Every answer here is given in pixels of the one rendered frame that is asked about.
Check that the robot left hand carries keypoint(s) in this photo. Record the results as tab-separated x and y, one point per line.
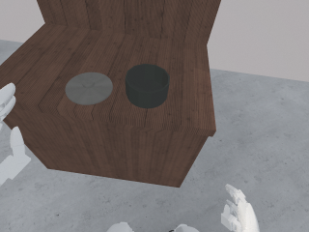
11	165

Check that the lid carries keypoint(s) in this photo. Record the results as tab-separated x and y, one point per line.
88	96

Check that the pot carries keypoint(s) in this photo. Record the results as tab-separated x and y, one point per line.
147	85

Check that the knob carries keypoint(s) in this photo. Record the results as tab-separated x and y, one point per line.
88	83

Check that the table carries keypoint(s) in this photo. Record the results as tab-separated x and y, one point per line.
115	138

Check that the robot right hand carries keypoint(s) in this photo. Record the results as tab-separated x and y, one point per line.
241	217

